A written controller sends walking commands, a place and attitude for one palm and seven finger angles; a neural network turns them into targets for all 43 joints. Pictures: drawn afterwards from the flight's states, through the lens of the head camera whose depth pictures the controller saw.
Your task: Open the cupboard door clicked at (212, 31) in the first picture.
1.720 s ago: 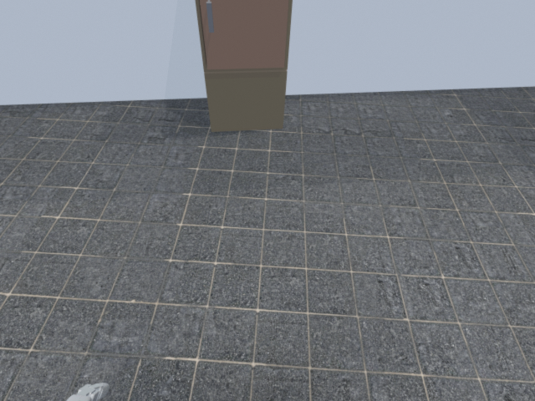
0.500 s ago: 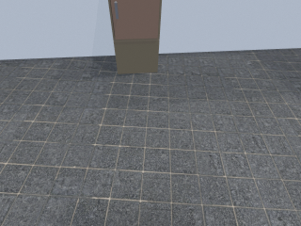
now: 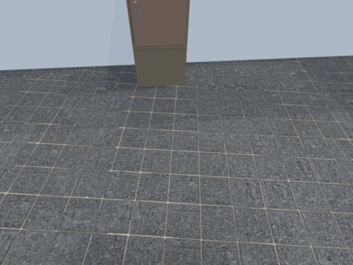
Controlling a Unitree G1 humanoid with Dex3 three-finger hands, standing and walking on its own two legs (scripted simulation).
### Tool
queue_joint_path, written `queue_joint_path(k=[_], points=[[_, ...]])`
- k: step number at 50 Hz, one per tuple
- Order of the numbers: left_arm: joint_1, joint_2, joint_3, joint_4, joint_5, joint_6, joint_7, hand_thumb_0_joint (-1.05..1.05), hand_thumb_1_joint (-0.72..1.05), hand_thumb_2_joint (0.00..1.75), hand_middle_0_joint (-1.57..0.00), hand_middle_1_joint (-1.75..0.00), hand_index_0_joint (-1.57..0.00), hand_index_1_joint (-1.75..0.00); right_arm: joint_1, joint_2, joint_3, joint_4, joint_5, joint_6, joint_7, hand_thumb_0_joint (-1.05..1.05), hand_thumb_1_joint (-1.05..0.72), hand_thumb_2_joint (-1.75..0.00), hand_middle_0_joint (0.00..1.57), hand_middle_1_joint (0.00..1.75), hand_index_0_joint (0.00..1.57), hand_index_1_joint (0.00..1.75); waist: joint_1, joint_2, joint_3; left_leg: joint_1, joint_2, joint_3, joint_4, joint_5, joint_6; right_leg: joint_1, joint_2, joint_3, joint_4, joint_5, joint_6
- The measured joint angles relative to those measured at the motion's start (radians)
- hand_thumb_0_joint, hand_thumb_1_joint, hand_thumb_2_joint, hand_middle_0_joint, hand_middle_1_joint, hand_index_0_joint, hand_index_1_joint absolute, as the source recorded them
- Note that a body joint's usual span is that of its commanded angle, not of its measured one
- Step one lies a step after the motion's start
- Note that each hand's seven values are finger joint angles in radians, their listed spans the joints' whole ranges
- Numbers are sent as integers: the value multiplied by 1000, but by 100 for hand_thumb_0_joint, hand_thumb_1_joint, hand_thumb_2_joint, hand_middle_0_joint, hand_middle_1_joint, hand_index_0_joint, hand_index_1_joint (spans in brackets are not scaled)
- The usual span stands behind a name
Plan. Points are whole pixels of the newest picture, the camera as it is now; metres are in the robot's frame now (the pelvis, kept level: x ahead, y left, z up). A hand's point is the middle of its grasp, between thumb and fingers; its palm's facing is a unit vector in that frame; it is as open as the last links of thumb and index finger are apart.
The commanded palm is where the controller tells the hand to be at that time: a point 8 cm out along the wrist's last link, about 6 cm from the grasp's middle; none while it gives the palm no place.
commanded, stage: look at it before walking up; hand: left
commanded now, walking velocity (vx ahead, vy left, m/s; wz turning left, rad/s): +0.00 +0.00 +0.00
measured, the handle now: (136, 11) +1.72 +0.40 -0.08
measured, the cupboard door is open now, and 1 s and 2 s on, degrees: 0 0 0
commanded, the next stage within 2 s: walk to a spot facing it in 0.12 s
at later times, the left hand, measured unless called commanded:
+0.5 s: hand out of the picture +0.04 +0.22 -0.19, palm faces +0.04 -0.98 -0.20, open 7.4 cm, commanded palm none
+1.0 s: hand (133, 192) +0.37 +0.17 -0.19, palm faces +0.01 -0.99 -0.17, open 7.4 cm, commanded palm none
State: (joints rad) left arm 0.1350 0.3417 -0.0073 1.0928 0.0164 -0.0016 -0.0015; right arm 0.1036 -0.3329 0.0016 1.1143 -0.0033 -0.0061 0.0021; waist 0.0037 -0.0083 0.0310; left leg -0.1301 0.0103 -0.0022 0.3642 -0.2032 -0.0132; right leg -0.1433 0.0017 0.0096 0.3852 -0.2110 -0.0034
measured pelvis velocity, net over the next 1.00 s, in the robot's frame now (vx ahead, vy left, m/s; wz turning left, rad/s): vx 0.26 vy -0.01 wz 0.04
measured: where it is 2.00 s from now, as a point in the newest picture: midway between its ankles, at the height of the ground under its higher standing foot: (174, 195)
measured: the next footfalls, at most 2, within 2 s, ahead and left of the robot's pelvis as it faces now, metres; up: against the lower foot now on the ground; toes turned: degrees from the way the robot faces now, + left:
right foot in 0.92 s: +0.37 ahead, -0.11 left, +0.00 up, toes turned -7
left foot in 1.36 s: +0.55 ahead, +0.15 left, +0.00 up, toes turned +15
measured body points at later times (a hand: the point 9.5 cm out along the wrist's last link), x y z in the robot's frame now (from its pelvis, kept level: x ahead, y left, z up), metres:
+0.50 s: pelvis +0.05 +0.02 -0.01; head +0.04 +0.04 +0.44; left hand +0.04 +0.27 -0.17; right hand +0.06 -0.25 -0.15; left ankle +0.02 +0.12 -0.75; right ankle +0.00 -0.12 -0.75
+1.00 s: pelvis +0.26 -0.01 -0.03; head +0.29 +0.00 +0.41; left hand +0.37 +0.22 -0.18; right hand +0.12 -0.21 -0.18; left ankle +0.06 +0.11 -0.67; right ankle +0.34 -0.10 -0.75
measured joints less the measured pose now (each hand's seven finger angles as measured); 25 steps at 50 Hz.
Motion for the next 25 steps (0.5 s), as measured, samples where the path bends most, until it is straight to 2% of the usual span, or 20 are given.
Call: queue_joint_path(k=[14,17,21,23,25], points=[[-2,-3,1,-4,-1,1,5,1,91,89,-20,-30,-20,-30,1,0,2,0,-3,4,-3,1,-90,-90,20,30,20,30,-2,2,-1,4,5,0,-5,-4,-5,4,5,0,-7,-2,-3],[28,-23,2,-5,4,11,5,1,91,89,-20,-30,-20,-30,30,18,3,2,-11,15,-1,1,-91,-90,20,30,20,30,0,4,-23,-13,9,1,43,-44,-3,-4,9,0,21,-28,-3],[99,-62,9,-10,9,15,-6,1,91,89,-20,-30,-20,-30,104,55,2,5,-17,26,6,1,-91,-90,20,30,20,30,2,5,-57,-59,19,8,166,-184,14,-4,12,-12,50,-73,-8],[136,-82,15,-10,8,9,-8,1,91,89,-20,-30,-20,-30,143,76,-1,7,-16,24,9,1,-91,-90,20,30,20,30,2,2,-61,-82,26,26,214,-200,20,8,10,-24,53,-92,-5],[172,-99,20,-4,7,4,-9,1,91,89,-20,-30,-20,-30,176,95,-3,9,-13,13,11,1,-91,-90,20,30,20,30,3,-5,-56,-77,28,44,192,-160,27,17,5,-31,77,-121,4]])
